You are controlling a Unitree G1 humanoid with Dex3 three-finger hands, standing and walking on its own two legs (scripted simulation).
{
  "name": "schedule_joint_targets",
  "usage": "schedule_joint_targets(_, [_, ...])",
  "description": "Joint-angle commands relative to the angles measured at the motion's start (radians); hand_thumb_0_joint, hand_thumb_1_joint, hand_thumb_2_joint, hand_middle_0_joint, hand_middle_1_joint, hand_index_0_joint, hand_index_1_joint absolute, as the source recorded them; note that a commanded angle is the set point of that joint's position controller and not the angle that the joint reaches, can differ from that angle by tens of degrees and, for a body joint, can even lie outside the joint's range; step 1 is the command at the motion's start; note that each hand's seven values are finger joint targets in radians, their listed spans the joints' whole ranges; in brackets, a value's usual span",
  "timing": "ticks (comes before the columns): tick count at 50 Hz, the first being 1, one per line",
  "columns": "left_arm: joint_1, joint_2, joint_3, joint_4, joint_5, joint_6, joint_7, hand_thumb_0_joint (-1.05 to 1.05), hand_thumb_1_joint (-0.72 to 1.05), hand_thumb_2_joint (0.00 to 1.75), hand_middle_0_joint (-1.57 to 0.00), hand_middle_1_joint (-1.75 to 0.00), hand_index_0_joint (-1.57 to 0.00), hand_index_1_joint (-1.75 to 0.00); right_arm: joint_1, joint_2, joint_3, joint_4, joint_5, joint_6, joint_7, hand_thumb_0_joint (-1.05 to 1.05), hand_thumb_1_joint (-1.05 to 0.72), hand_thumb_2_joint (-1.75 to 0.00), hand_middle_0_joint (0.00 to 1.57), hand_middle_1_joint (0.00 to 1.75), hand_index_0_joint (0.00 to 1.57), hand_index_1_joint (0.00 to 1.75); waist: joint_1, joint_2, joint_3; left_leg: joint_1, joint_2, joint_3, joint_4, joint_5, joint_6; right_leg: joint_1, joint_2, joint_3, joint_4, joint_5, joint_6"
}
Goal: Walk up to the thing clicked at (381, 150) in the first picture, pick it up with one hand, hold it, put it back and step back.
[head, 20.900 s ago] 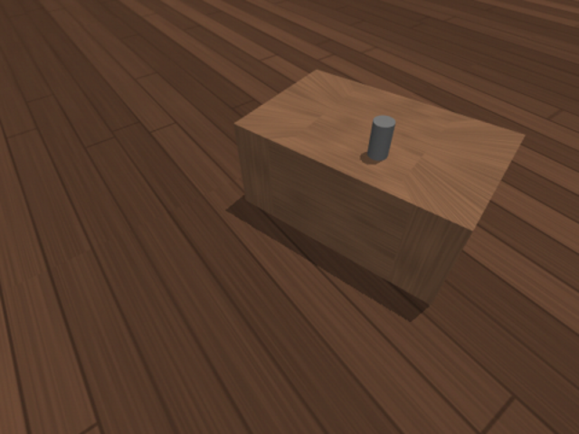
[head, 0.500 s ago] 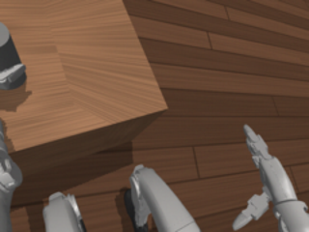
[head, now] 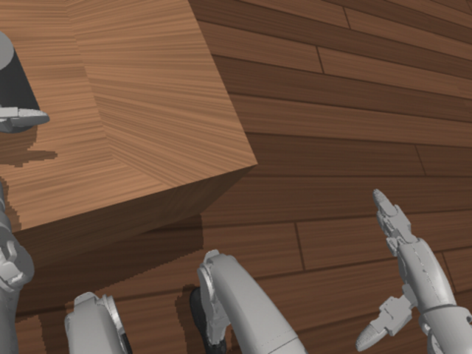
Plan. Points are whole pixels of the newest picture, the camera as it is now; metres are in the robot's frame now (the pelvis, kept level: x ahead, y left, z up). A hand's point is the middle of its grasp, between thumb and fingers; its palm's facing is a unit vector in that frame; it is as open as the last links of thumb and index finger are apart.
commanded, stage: withdraw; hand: left
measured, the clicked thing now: out of the picture +0.58 +0.19 -0.04
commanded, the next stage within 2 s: rise in 0.42 s
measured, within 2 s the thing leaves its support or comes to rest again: neither
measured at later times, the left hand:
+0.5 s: hand out of the picture +0.58 +0.26 +0.06, palm faces +0.23 -0.97 -0.01, open 17.8 cm
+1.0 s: hand out of the picture +0.48 +0.34 +0.15, palm faces +0.39 -0.87 -0.31, open 17.4 cm
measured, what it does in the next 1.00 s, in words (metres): rises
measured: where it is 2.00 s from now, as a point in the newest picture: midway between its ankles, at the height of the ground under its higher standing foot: outside the picture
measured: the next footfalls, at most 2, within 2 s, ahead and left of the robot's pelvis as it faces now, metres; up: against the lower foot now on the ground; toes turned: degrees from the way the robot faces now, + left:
none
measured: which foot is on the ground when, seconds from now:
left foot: down 0.00-1.00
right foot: down 0.00-1.00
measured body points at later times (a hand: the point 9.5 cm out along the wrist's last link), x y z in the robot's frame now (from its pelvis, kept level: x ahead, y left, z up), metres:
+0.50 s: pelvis +0.01 -0.01 +0.04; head +0.20 +0.08 +0.43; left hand +0.56 +0.31 +0.07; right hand +0.18 -0.28 +0.10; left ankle +0.05 +0.11 -0.52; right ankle +0.06 -0.14 -0.52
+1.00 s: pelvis +0.04 +0.00 +0.14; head +0.14 +0.05 +0.57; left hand +0.46 +0.39 +0.17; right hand +0.23 -0.20 +0.13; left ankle +0.05 +0.11 -0.52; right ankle +0.06 -0.14 -0.52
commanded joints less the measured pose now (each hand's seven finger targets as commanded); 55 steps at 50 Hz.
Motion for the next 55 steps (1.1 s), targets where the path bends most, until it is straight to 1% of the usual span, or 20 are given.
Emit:
schedule_joint_targets(1, [-0.389,0.181,-0.003,-0.193,-0.001,-0.066,0.004,0.0,-0.61,0.06,-0.23,-0.13,-0.23,-0.14,0.052,-0.207,-0.167,-0.171,0.007,-0.047,-0.032,0.0,0.51,-0.06,0.05,0.05,0.05,0.05,0.01,0.46,-0.603,0.652,-0.04,-0.057,-0.194,0.379,-0.017,0.223,0.053,0.007,-0.151,0.31,-0.058])
schedule_joint_targets(6, [-0.366,0.196,0.005,-0.198,0.0,-0.07,0.001,0.0,-0.6,0.03,-0.06,-0.05,-0.06,-0.05,0.051,-0.214,-0.176,-0.211,0.009,-0.05,-0.032,0.0,0.52,-0.05,0.05,0.05,0.05,0.05,0.003,0.447,-0.637,0.651,-0.044,-0.047,-0.176,0.392,-0.01,0.257,0.052,0.016,-0.152,0.336,-0.054])
schedule_joint_targets(7, [-0.399,0.26,0.027,-0.262,0.0,-0.078,-0.002,0.0,-0.61,0.04,-0.05,-0.05,-0.05,-0.05,0.068,-0.215,-0.174,-0.197,0.009,-0.047,-0.035,0.0,0.53,-0.05,0.05,0.05,0.05,0.05,0.02,0.474,-0.658,0.655,-0.044,-0.045,-0.176,0.406,-0.013,0.286,0.051,0.023,-0.15,0.349,-0.053])
schedule_joint_targets(10, [-0.422,0.307,0.051,-0.318,-0.012,-0.07,-0.025,0.0,-0.59,0.03,-0.04,-0.04,-0.05,-0.04,0.081,-0.218,-0.177,-0.208,0.015,-0.038,-0.038,0.0,0.52,-0.05,0.05,0.05,0.05,0.05,0.041,0.52,-0.696,0.737,-0.041,-0.049,-0.196,0.446,-0.023,0.273,0.051,0.019,-0.149,0.345,-0.058])
schedule_joint_targets(16, [-0.441,0.345,0.065,-0.378,-0.022,-0.004,-0.065,0.0,-0.61,0.01,-0.04,-0.03,-0.04,-0.03,0.096,-0.204,-0.173,-0.15,0.008,-0.015,-0.053,0.0,0.52,-0.05,0.05,0.05,0.05,0.05,0.076,0.542,-0.716,0.76,-0.046,-0.024,-0.225,0.438,-0.018,0.387,0.045,0.056,-0.217,0.362,-0.051])
schedule_joint_targets(17, [-0.392,0.292,0.031,-0.301,-0.021,0.021,-0.078,0.0,-0.61,0.0,-0.04,-0.03,-0.05,-0.02,0.077,-0.196,-0.155,-0.143,0.008,-0.01,-0.054,0.0,0.51,-0.05,0.05,0.05,0.05,0.05,0.079,0.529,-0.671,0.78,-0.044,-0.029,-0.248,0.443,-0.022,0.364,0.049,0.042,-0.229,0.346,-0.055])
schedule_joint_targets(19, [-0.432,0.359,0.053,-0.358,-0.02,0.045,-0.089,0.0,-0.61,0.0,-0.04,-0.03,-0.05,-0.02,0.088,-0.197,-0.157,-0.091,0.01,-0.001,-0.062,0.0,0.51,-0.05,0.05,0.05,0.05,0.05,0.096,0.543,-0.669,0.814,-0.041,-0.025,-0.263,0.457,-0.019,0.37,0.049,0.045,-0.254,0.349,-0.054])
schedule_joint_targets(21, [-0.397,0.303,0.026,-0.3,-0.033,0.076,-0.109,0.0,-0.61,0.0,-0.03,-0.02,-0.05,-0.01,0.036,-0.188,-0.139,-0.085,0.011,0.002,-0.068,0.0,0.52,-0.05,0.05,0.05,0.05,0.05,0.102,0.485,-0.623,0.79,-0.04,-0.024,-0.297,0.421,-0.016,0.404,0.05,0.044,-0.287,0.338,-0.053])
schedule_joint_targets(25, [-0.385,0.299,0.028,-0.262,-0.057,0.108,-0.138,0.0,-0.6,0.0,-0.02,-0.03,-0.05,-0.01,0.009,-0.175,-0.107,-0.049,0.019,0.004,-0.083,0.0,0.54,-0.04,0.05,0.05,0.05,0.05,0.118,0.404,-0.573,0.797,-0.039,-0.025,-0.355,0.376,-0.009,0.443,0.052,0.036,-0.342,0.32,-0.049])
schedule_joint_targets(27, [-0.356,0.247,0.01,-0.194,-0.066,0.12,-0.147,0.0,-0.56,0.08,-0.05,-0.04,-0.03,-0.06,0.014,-0.165,-0.101,-0.012,0.02,0.006,-0.09,0.0,0.61,-0.03,0.05,0.05,0.05,0.05,0.109,0.34,-0.523,0.775,-0.038,-0.022,-0.376,0.367,-0.001,0.473,0.053,0.036,-0.372,0.337,-0.047])
schedule_joint_targets(28, [-0.332,0.415,0.03,-0.126,0.038,0.195,-0.087,0.0,-0.59,0.07,-0.06,-0.04,-0.05,-0.06,0.057,-0.207,-0.118,-0.067,0.03,0.03,-0.096,0.0,0.55,-0.04,0.05,0.05,0.05,0.05,0.15,0.377,-0.607,0.891,-0.046,-0.016,-0.423,0.42,-0.009,0.551,0.05,0.027,-0.399,0.373,-0.045])
schedule_joint_targets(30, [-0.392,0.327,-0.003,-0.172,0.022,0.243,-0.05,0.0,-0.59,0.07,-0.07,-0.05,-0.05,-0.06,0.091,-0.178,-0.104,0.029,0.036,0.068,-0.092,0.0,0.54,-0.05,0.05,0.05,0.05,0.05,0.148,0.374,-0.568,0.922,-0.041,-0.013,-0.442,0.471,-0.013,0.526,0.055,0.028,-0.423,0.395,-0.046])
schedule_joint_targets(32, [-0.404,0.33,-0.018,-0.213,0.033,0.275,-0.025,0.0,-0.59,0.08,-0.07,-0.06,-0.06,-0.08,0.071,-0.185,-0.132,0.073,0.04,0.079,-0.093,0.0,0.48,-0.06,0.05,0.05,0.05,0.05,0.163,0.382,-0.59,0.983,-0.04,-0.012,-0.466,0.524,-0.015,0.554,0.056,0.023,-0.446,0.427,-0.048])
schedule_joint_targets(36, [-0.357,0.417,0.025,-0.209,0.062,0.325,0.04,0.0,-0.43,0.13,-0.06,-0.07,-0.06,-0.07,-0.004,-0.166,-0.101,0.098,0.049,0.101,-0.09,0.0,0.3,-0.17,0.13,0.13,0.13,0.13,0.219,0.32,-0.581,0.958,-0.048,0.008,-0.528,0.513,-0.007,0.701,0.047,0.038,-0.503,0.461,-0.045])
schedule_joint_targets(42, [-0.218,0.256,-0.054,-0.112,0.053,0.356,0.057,0.0,-0.51,0.08,-0.06,-0.06,-0.06,-0.06,-0.071,-0.057,0.07,0.049,0.061,0.111,-0.076,0.0,-0.18,-0.56,0.14,0.2,0.14,0.2,0.255,0.216,-0.477,0.972,-0.052,0.027,-0.64,0.456,-0.01,0.81,0.046,0.032,-0.601,0.429,-0.038])
schedule_joint_targets(43, [-0.163,0.273,-0.031,-0.076,0.052,0.364,0.059,0.0,-0.52,0.07,-0.05,-0.06,-0.06,-0.06,-0.049,-0.055,0.09,0.054,0.061,0.116,-0.078,0.0,-0.26,-0.56,0.14,0.2,0.14,0.2,0.265,0.213,-0.466,0.972,-0.053,0.035,-0.657,0.452,-0.011,0.84,0.044,0.034,-0.618,0.432,-0.036])
schedule_joint_targets(44, [-0.153,0.188,-0.092,-0.105,0.043,0.368,0.052,0.0,-0.53,0.07,-0.05,-0.06,-0.05,-0.06,-0.04,-0.032,0.113,0.027,0.063,0.115,-0.075,0.0,-0.33,-0.57,0.14,0.2,0.14,0.2,0.262,0.205,-0.451,0.998,-0.054,0.037,-0.676,0.447,-0.015,0.845,0.044,0.03,-0.63,0.427,-0.037])
schedule_joint_targets(46, [-0.082,0.218,-0.074,-0.158,0.034,0.386,0.053,0.0,-0.57,0.04,-0.05,-0.05,-0.05,-0.05,0.049,-0.072,0.071,0.079,0.067,0.125,-0.082,0.0,-0.43,-0.63,0.15,0.22,0.15,0.22,0.273,0.241,-0.445,1.086,-0.051,0.04,-0.694,0.502,-0.02,0.829,0.044,0.025,-0.65,0.448,-0.04])
schedule_joint_targets(51, [0.067,0.038,-0.168,-0.399,-0.019,0.441,0.045,0.0,-0.58,0.04,-0.05,-0.05,-0.05,-0.05,0.072,-0.087,0.01,0.165,0.092,0.115,-0.095,0.0,-0.62,-0.74,0.17,0.25,0.17,0.25,0.3,0.236,-0.378,1.204,-0.042,0.029,-0.765,0.522,-0.033,0.832,0.042,0.013,-0.709,0.434,-0.048])
schedule_joint_targets(55, [0.219,-0.06,-0.222,-0.601,-0.052,0.469,0.054,0.0,-0.55,0.06,-0.05,-0.05,-0.05,-0.05,0.011,-0.058,0.019,0.204,0.107,0.092,-0.109,0.0,-0.74,-0.81,0.19,0.27,0.19,0.27,0.35,0.246,-0.347,1.285,-0.03,0.01,-0.823,0.578,-0.049,0.859,0.039,0.005,-0.737,0.41,-0.052])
